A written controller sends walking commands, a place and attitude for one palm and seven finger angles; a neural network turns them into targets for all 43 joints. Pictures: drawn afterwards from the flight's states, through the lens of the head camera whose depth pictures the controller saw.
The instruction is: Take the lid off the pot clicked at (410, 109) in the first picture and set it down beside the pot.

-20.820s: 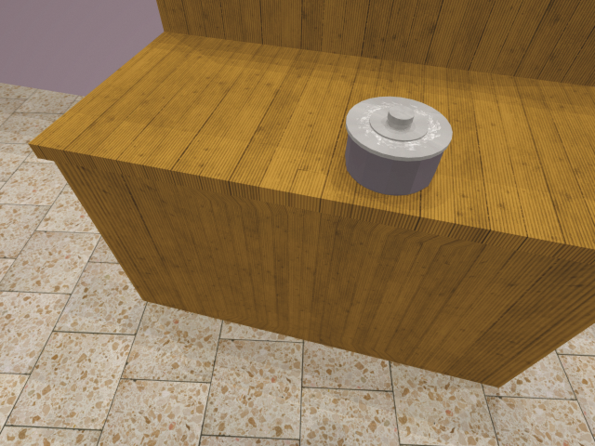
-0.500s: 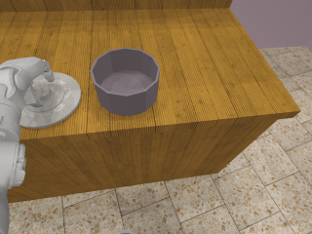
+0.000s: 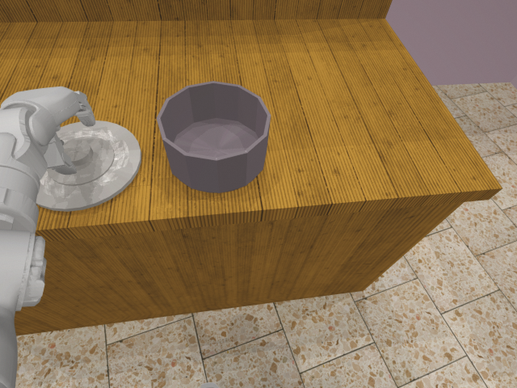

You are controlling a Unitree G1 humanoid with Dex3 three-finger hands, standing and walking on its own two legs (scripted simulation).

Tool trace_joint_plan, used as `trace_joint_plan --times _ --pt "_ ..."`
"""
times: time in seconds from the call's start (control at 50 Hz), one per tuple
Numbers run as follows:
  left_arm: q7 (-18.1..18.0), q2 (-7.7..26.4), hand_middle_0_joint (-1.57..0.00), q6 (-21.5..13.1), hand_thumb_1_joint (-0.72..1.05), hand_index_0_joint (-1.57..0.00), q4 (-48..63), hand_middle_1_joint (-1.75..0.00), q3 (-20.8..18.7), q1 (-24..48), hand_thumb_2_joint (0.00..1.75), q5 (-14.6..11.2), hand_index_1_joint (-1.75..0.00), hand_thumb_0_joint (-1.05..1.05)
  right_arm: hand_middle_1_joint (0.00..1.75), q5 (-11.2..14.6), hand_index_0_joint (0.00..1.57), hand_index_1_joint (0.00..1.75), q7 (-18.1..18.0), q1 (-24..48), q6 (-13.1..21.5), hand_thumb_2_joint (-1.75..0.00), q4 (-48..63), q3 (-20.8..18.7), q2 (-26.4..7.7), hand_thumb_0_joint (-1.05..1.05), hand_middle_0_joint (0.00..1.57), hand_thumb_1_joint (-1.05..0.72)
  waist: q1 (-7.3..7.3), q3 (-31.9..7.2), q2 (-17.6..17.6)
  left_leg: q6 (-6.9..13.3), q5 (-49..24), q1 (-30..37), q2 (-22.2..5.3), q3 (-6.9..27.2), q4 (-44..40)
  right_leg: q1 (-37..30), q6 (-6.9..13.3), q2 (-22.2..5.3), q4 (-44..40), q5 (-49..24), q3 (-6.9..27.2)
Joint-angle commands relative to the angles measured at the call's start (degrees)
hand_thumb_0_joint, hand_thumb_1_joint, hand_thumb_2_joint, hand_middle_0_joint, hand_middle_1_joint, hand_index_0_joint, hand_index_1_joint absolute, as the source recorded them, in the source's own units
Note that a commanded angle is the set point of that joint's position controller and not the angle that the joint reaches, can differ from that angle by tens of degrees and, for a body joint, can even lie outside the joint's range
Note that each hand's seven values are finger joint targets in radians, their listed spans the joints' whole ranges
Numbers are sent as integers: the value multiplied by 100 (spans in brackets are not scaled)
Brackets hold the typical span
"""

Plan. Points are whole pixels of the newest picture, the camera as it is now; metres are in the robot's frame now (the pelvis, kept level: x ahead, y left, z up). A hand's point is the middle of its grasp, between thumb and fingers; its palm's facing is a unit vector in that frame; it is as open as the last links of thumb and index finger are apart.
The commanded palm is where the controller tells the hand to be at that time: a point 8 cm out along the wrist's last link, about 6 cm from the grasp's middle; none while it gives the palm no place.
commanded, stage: raise the empty hand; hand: left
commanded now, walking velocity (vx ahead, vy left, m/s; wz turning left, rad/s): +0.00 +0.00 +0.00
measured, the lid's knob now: (76, 153) +0.50 +0.28 +0.04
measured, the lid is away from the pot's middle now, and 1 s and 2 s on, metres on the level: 0.24 0.24 0.24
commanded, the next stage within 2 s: draw the hand back to the body in 1.12 s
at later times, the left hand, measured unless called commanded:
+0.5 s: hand (38, 114) +0.47 +0.28 +0.15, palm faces -0.35 -0.08 -0.93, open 11.0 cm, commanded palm +0.48 +0.28 +0.21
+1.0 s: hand (11, 83) +0.48 +0.30 +0.20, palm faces -0.33 -0.10 -0.94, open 11.0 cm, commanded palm +0.49 +0.28 +0.27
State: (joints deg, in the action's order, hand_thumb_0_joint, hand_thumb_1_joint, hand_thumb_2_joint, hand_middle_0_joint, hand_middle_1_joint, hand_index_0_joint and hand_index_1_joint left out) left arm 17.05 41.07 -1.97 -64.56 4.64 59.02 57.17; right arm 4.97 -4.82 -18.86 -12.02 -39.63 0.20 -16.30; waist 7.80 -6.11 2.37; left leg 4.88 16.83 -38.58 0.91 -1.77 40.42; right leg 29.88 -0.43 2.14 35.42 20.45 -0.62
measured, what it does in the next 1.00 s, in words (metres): stands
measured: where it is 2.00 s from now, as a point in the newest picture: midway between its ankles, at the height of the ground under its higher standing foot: outside the picture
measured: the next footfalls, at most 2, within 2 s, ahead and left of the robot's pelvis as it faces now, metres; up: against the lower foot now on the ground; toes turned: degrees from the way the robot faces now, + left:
none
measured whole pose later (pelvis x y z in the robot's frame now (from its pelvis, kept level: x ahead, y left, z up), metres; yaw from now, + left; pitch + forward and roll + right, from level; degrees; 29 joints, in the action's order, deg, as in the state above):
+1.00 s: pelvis +0.01 +0.00 +0.01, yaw +1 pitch +12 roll -3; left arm 27.1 44.3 3.3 -63.0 8.9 70.1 56.6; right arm 5.6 -3.8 -17.6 -11.7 -39.1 0.7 -16.5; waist 7.0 -4.7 2.1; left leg 5.0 14.8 -31.8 2.1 -1.2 34.9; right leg 22.8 -0.6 1.2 29.8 18.6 -1.0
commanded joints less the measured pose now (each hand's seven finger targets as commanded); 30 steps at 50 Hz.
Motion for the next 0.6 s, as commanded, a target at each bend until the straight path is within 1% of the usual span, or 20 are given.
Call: trace_joint_plan --times 0.0,0.02,0.06,0.08,0.1,0.12,0.16,0.18,0.26,0.3,0.32,0.36,0.38,0.42,0.44,0.46,0.5,0.52,0.54,0.58 --pt "-184 1571 -40 88 -7 -40 1280 -76 -253 3007 77 -9 -76 0 30 -29 20 30 -53 -491 71 -90 427 -314 -1024 0 20 -90 21 -2421 755 -63 -2538 3348 -31 482 -226 545 319 307 -482 -1460 -182" --pt "-161 1601 -40 89 -7 -40 1362 -76 -291 3069 77 -5 -76 0 30 -39 20 30 -52 -500 73 -90 428 -325 -1012 0 20 -90 22 -2508 725 -61 -2672 3439 -40 490 -211 504 313 313 -488 -1517 -188" --pt "-63 1388 -40 79 -7 -40 1308 -76 -149 3013 77 -91 -76 0 30 -28 20 30 -58 -499 90 -90 422 -325 -1009 0 20 -90 49 -2361 627 -44 -2729 3492 -49 503 -231 563 308 310 -545 -1493 -207" --pt "-46 1632 -40 94 -7 -40 1112 -76 -350 2848 77 -78 -76 0 30 -29 20 30 -59 -501 76 -90 414 -315 -1021 0 20 -90 22 -2297 485 -35 -2610 3357 -38 489 -260 441 294 315 -547 -1496 -198" --pt "-13 1667 -40 117 -7 -40 972 -76 -336 2809 77 -78 -76 0 30 -18 20 30 -63 -471 70 -90 433 -291 -1025 0 20 -90 18 -2143 439 -26 -2416 3164 -2 442 -306 364 295 303 -570 -1490 -187" --pt "5 1722 -40 117 -7 -40 1128 -76 -349 2923 77 -89 -76 0 30 -13 20 30 -64 -442 63 -90 447 -294 -1035 0 20 -90 16 -2218 365 -18 -2313 3153 -13 441 -350 282 289 287 -586 -1500 -180" --pt "48 1649 -40 100 -7 -40 1174 -76 -285 2902 77 -91 -76 0 30 -11 20 30 -65 -405 71 -90 470 -282 -1024 0 20 -90 -20 -2169 460 -5 -2495 3157 11 384 -342 215 307 275 -600 -1650 -173" --pt "41 1852 -40 95 -7 -40 1310 -76 -416 3028 77 -60 -76 0 30 -15 20 30 -52 -395 57 -90 484 -287 -1027 0 20 -90 -30 -2283 529 -21 -2497 3234 -5 419 -362 169 296 277 -590 -1626 -169" --pt "150 1530 -40 117 -7 -40 1242 -76 -174 2956 77 -119 -76 0 30 3 20 30 -34 -324 56 -90 531 -283 -1007 0 20 -90 -20 -2087 440 -10 -2496 3254 4 430 -416 194 305 268 -669 -1552 -180" --pt "171 1585 -40 132 -7 -40 1489 -76 -179 3259 77 -117 -76 0 30 1 20 30 -16 -304 37 -90 528 -299 -1006 0 20 -90 0 -2163 638 -16 -2508 3432 -15 469 -445 242 305 266 -699 -1516 -171" --pt "189 1522 -40 146 -7 -40 1469 -76 -148 3222 77 -123 -76 0 30 -7 20 30 -9 -305 44 -90 536 -312 -989 0 20 -90 4 -2218 583 -10 -2565 3507 -6 477 -433 234 302 274 -703 -1523 -179" --pt "233 1596 -40 132 -7 -40 1452 -76 -217 3156 77 -146 -76 0 30 -7 20 30 -12 -286 46 -90 563 -292 -1003 0 20 -90 -36 -2239 438 -7 -2689 3497 3 488 -435 160 306 272 -708 -1587 -177" --pt "245 1498 -40 171 -7 -40 1427 -76 -111 3309 77 -132 -76 0 30 1 20 30 -4 -276 40 -90 519 -305 -1000 0 20 -90 26 -2189 452 -7 -2581 3506 -22 481 -472 212 287 263 -732 -1530 -181" --pt "259 1444 -40 218 -7 -40 1434 -76 -60 3363 77 -130 -76 0 30 -3 20 30 16 -268 54 -90 517 -302 -990 0 20 -90 0 -2143 506 -12 -2505 3549 -5 515 -509 239 304 271 -765 -1437 -193" --pt "262 1572 -40 244 -7 -40 1272 -76 -177 3255 77 -117 -76 0 30 -2 20 30 13 -265 57 -90 505 -297 -994 0 20 -90 -16 -2050 405 -4 -2457 3468 -1 486 -526 173 307 269 -775 -1472 -188" --pt "291 1610 -40 226 -7 -40 1379 -76 -182 3293 77 -130 -76 0 30 -2 20 30 12 -242 59 -90 535 -280 -1005 0 20 -90 -42 -2129 413 -7 -2553 3465 10 468 -524 99 316 256 -762 -1561 -180" --pt "318 1496 -40 318 -7 -40 1113 -76 -37 3359 77 -106 -76 0 30 21 20 30 11 -212 45 -90 502 -260 -1000 0 20 -90 1 -1896 326 -2 -2282 3285 24 448 -578 96 303 253 -793 -1486 -182" --pt "347 1431 -40 351 -7 -40 1167 -76 48 3514 77 -112 -76 0 30 20 20 30 14 -207 55 -90 503 -261 -1009 0 20 -90 20 -1913 283 0 -2104 3257 28 444 -619 73 295 255 -812 -1424 -185" --pt "347 1588 -40 357 -7 -40 1244 -76 -59 3627 77 -98 -76 0 30 13 20 30 6 -199 76 -90 501 -269 -1015 0 20 -90 0 -1991 357 4 -2077 3305 30 430 -632 16 303 244 -827 -1435 -170" --pt "370 1626 -40 327 -7 -40 1561 -76 -53 3923 77 -87 -76 0 30 11 20 30 4 -160 103 -90 544 -272 -1001 0 20 -90 4 -2257 508 0 -2303 3528 14 478 -618 0 307 227 -815 -1501 -154"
